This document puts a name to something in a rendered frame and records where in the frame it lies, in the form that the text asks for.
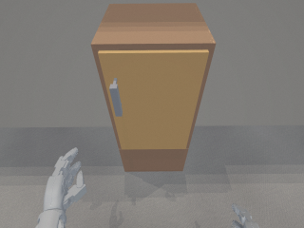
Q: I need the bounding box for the right robot hand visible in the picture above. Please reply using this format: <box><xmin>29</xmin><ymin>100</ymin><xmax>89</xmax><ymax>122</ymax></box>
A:
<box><xmin>231</xmin><ymin>203</ymin><xmax>259</xmax><ymax>228</ymax></box>

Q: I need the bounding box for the cupboard door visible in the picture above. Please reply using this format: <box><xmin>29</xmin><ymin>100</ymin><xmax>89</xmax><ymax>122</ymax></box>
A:
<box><xmin>98</xmin><ymin>49</ymin><xmax>209</xmax><ymax>150</ymax></box>

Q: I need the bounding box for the handle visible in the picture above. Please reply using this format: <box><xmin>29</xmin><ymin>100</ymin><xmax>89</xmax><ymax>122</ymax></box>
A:
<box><xmin>109</xmin><ymin>78</ymin><xmax>123</xmax><ymax>117</ymax></box>

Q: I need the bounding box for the left robot forearm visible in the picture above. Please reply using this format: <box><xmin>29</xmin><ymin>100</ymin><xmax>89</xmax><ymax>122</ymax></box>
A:
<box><xmin>35</xmin><ymin>208</ymin><xmax>67</xmax><ymax>228</ymax></box>

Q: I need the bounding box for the left robot hand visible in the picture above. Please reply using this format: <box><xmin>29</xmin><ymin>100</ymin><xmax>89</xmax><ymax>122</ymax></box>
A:
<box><xmin>43</xmin><ymin>147</ymin><xmax>87</xmax><ymax>212</ymax></box>

